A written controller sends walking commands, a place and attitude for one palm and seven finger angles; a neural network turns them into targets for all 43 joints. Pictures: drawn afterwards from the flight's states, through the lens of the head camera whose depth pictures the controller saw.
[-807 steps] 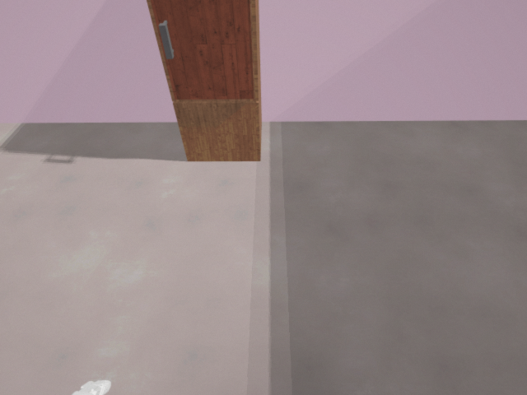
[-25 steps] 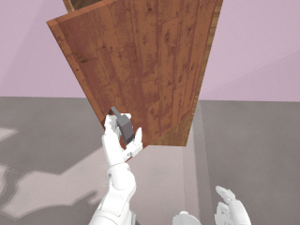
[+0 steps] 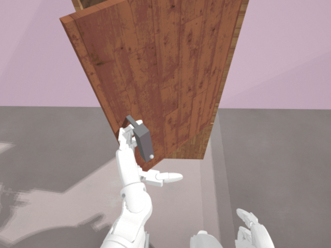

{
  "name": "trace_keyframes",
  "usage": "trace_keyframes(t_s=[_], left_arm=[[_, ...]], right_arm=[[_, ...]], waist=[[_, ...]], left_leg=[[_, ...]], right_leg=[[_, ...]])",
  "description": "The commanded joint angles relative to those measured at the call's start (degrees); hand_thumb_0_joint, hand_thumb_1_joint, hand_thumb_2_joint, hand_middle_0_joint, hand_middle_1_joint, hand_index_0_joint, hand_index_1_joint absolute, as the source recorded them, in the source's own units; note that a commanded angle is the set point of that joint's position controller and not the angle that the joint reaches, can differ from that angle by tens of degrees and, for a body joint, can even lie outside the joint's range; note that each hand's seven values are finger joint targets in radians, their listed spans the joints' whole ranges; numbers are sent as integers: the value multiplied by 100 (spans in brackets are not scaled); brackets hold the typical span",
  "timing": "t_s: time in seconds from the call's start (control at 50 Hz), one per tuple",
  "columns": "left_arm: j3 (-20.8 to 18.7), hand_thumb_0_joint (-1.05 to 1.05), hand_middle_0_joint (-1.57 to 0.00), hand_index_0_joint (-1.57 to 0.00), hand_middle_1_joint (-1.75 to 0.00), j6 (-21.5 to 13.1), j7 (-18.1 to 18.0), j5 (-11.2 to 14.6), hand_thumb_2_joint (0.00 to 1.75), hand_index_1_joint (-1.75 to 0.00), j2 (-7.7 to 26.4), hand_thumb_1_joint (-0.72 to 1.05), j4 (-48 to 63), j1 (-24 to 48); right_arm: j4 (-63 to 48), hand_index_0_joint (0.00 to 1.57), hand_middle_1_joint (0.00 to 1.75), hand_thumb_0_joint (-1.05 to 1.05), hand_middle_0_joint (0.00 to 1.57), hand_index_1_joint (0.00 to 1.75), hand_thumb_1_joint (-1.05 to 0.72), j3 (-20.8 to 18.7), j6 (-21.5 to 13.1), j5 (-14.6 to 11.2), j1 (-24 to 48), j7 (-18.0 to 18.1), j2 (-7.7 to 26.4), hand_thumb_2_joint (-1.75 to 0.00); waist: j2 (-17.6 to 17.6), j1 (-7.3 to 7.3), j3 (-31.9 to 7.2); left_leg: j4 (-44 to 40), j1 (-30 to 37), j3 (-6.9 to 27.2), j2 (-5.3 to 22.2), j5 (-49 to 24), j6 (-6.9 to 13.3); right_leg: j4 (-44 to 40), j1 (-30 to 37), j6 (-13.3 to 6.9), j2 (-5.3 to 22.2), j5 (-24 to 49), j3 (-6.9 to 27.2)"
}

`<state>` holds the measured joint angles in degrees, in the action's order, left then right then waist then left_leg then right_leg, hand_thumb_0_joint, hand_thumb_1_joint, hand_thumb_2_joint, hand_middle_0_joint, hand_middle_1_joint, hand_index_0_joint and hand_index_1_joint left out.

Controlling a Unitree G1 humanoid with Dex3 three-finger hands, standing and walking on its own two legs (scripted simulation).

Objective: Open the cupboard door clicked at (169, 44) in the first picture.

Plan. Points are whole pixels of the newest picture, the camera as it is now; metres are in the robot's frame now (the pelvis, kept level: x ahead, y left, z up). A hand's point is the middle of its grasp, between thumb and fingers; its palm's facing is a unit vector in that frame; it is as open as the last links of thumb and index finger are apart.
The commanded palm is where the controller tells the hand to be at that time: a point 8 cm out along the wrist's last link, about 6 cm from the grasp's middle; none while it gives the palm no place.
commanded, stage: open thumb and fingers to let go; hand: left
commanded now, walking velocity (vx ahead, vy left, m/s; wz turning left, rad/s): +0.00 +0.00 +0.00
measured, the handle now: (139, 138) +0.37 +0.08 +0.03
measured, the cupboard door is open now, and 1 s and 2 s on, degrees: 41 44 44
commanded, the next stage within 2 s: slide the hand sideways off the handle in 0.08 s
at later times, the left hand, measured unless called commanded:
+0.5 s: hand (153, 172) +0.28 +0.04 +0.04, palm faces -0.12 -0.99 +0.03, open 16.4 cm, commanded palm +0.26 +0.09 +0.03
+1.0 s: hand (137, 192) +0.24 +0.07 +0.04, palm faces -0.08 -1.00 -0.01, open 16.3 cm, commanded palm +0.21 +0.13 +0.03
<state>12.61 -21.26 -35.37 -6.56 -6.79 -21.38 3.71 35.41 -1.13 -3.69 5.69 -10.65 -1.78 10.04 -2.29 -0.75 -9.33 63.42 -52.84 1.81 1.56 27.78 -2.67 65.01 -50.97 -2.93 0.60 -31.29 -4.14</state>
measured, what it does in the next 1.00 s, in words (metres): stands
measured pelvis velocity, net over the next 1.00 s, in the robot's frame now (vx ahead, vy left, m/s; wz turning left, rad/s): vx -0.01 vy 0.02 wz -0.01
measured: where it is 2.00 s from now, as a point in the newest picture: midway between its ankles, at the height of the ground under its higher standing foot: outside the picture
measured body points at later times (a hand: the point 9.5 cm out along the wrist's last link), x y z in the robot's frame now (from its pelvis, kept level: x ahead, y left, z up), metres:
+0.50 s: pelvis -0.01 +0.03 -0.01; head +0.06 +0.00 +0.43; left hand +0.29 +0.10 +0.04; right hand +0.15 -0.21 -0.12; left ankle +0.03 +0.15 -0.65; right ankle +0.00 -0.09 -0.65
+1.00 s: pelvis -0.01 +0.02 -0.02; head +0.07 +0.00 +0.43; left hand +0.24 +0.13 +0.04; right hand +0.18 -0.20 -0.11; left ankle +0.03 +0.15 -0.65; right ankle +0.00 -0.09 -0.65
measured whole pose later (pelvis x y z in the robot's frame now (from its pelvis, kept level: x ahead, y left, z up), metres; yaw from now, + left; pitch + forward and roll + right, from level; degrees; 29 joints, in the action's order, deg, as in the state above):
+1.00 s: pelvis -0.01 +0.02 -0.02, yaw +0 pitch +16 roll +0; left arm 14.7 -22.5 -6.1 -1.0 1.8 0.6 -16.5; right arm 24.4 0.4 -1.8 1.4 -12.2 -0.9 12.0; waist -2.4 0.6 -8.3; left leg 69.0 -55.0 0.8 0.8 30.2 -0.9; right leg 69.8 -52.8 -1.3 1.4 -33.1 -3.0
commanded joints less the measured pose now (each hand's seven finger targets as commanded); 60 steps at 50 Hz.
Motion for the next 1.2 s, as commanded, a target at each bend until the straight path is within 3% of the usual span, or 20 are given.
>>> trace_keyframes(t_s=[0.0, 0.04, 0.12, 0.16, 0.18, 0.2, 0.22, 0.24, 0.26, 0.28, 0.32, 0.36, 0.46, 0.54, 0.56, 0.72, 0.82, 0.86, 0.94, 1.18], left_arm=[[92, 0, -17, -17, -40, -292, -153, -107, 30, -40, -792, -50, 1260, 1302], [34, 0, -15, -15, -30, -229, -202, -111, 30, -30, -760, -50, 1251, 1264], [-7, 0, -15, -15, -30, -99, -266, -49, 30, -30, -836, -50, 1165, 1318], [33, 0, -15, -15, -30, -64, -273, -59, 30, -30, -873, -50, 1136, 1496], [1421, 0, -15, -15, -30, -318, 1012, -757, 30, -30, -290, -50, 1368, 1303], [979, 0, -15, -15, -30, -641, 1666, -476, 30, -30, 104, -50, 1733, 1591], [945, 0, -15, -15, -30, -815, 2188, -342, 30, -30, 283, -50, 1887, 1514], [944, 0, -15, -15, -30, -921, 2649, -139, 30, -30, 349, -50, 2035, 1616], [887, 0, -15, -15, -30, -962, 2937, 136, 30, -30, 263, -50, 2077, 1464], [891, 0, -15, -15, -30, -899, 3089, 425, 30, -30, 81, -50, 1901, 1303], [695, 0, -15, -15, -30, -761, 3087, 843, 30, -30, -44, -50, 1894, 1414], [426, 0, -15, -15, -30, -644, 2852, 948, 30, -30, 7, -50, 1920, 1076], [308, 0, -15, -15, -30, -549, 2360, 448, 30, -30, 283, -50, 2206, 419], [304, 0, -15, -15, -30, -523, 2340, 258, 30, -30, 417, -50, 2342, -180], [378, 0, -15, -15, -30, -511, 2347, 245, 30, -30, 368, -50, 2426, -124], [311, 0, -15, -15, -30, -524, 2549, 495, 30, -30, 485, -50, 2934, -668], [349, 0, -15, -15, -30, -540, 2774, 496, 30, -30, 598, -50, 3217, -1137], [375, 0, -15, -15, -30, -529, 2856, 494, 30, -30, 622, -50, 3334, -1192], [70, 0, -15, -15, -30, -490, 2993, 599, 30, -30, 879, -50, 3543, -1747], [-466, 0, -15, -15, -30, -662, 3584, 1008, 30, -30, 1343, -50, 4086, -3029]], right_arm=[[-797, 20, 30, 0, 20, 30, -90, -118, -272, -25, 257, 32, 480, -90], [-835, 20, 30, 0, 20, 30, -90, -113, -274, -29, 312, 35, 483, -90], [-835, 20, 30, 0, 20, 30, -90, -81, -255, -29, 356, 11, 454, -90], [-814, 20, 30, 0, 20, 30, -90, -75, -247, -39, 377, 13, 457, -90], [-760, 20, 30, 0, 20, 30, -90, -120, -139, -105, -65, -2, 749, -90], [-932, 20, 30, 0, 20, 30, -90, -165, -140, -151, -71, 19, 689, -90], [-1020, 20, 30, 0, 20, 30, -90, -164, -129, -182, -35, 47, 712, -90], [-1106, 20, 30, 0, 20, 30, -90, -154, -131, -238, -79, 67, 727, -90], [-1198, 20, 30, 0, 20, 30, -90, -141, -142, -304, -47, 80, 701, -90], [-1276, 20, 30, 0, 20, 30, -90, -107, -159, -373, 14, 94, 684, -90], [-1353, 20, 30, 0, 20, 30, -90, -68, -173, -450, 63, 122, 712, -90], [-1424, 20, 30, 0, 20, 30, -90, -90, -170, -458, 59, 107, 748, -90], [-1600, 20, 30, 0, 20, 30, -90, -141, -53, -385, -24, 6, 768, -90], [-1744, 20, 30, 0, 20, 30, -90, -124, 42, -393, 15, -17, 773, -90], [-1756, 20, 30, 0, 20, 30, -90, -106, 61, -400, 33, -12, 748, -90], [-1851, 20, 30, 0, 20, 30, -90, -65, 13, -438, 30, 99, 727, -90], [-1905, 20, 30, 0, 20, 30, -90, -61, -41, -441, 1, 109, 740, -90], [-1939, 20, 30, 0, 20, 30, -90, -58, -58, -447, 13, 124, 747, -90], [-2002, 20, 30, 0, 20, 30, -90, -75, -77, -458, -14, 169, 746, -90], [-2064, 20, 30, 0, 20, 30, -90, -111, -198, -495, -76, 248, 747, -90]], waist=[[664, -138, -1751], [561, -67, -1802], [638, -18, -1841], [608, -94, -1762], [823, -688, -1428], [648, -490, -1762], [504, -420, -1984], [296, -471, -2021], [261, -370, -1992], [283, -390, -1700], [453, -357, -1439], [523, -201, -1593], [710, -58, -1815], [656, 32, -1578], [580, -25, -1462], [627, -35, -1357], [656, -89, -1255], [502, -106, -1244], [566, 13, -1370], [618, 13, -1283]], left_leg=[[-485, 1031, -138, -234, -1230, 269], [-508, 1034, -128, -235, -1249, 262], [-527, 1042, -134, -248, -1284, 251], [-510, 1050, -122, -236, -1240, 257], [-367, 1119, -129, -234, -1211, 396], [-300, 1026, -121, -267, -1262, 428], [-256, 1077, -135, -271, -1268, 439], [-237, 1169, -113, -269, -1272, 447], [-281, 1224, -97, -264, -1155, 427], [-332, 1186, -86, -258, -919, 420], [-446, 1085, -23, -257, -597, 398], [-522, 1137, 15, -250, -705, 369], [-450, 1022, -35, -245, -1014, 369], [-491, 863, -66, -242, -845, 363], [-500, 882, -75, -234, -731, 360], [-484, 913, -64, -244, -665, 360], [-398, 849, -27, -242, -709, 362], [-349, 820, -23, -247, -698, 371], [-285, 755, -39, -274, -835, 367], [6, 426, -102, -289, -998, 363]], right_leg=[[-1147, 1023, 146, -17, 1868, 175], [-1105, 1021, 113, -45, 1795, 144], [-1088, 1079, 114, -58, 1823, 113], [-1086, 953, 120, -62, 1743, 100], [-1048, 706, 134, 6, 2111, 274], [-956, 901, 106, 65, 2312, 333], [-877, 1006, 100, 68, 2395, 399], [-805, 937, 72, 66, 2341, 390], [-828, 863, 68, 48, 2102, 354], [-926, 714, 83, 19, 1763, 318], [-1023, 565, 100, -16, 1174, 236], [-920, 604, 88, -41, 1140, 149], [-720, 751, 77, -22, 1470, 165], [-752, 760, 49, -30, 1299, 193], [-774, 657, 60, -31, 1190, 194], [-840, 705, 88, -57, 1163, 201], [-757, 615, 102, -56, 1267, 185], [-717, 536, 104, -50, 1240, 191], [-682, 718, 97, -63, 1410, 235], [-614, 872, 175, -46, 1927, 370]])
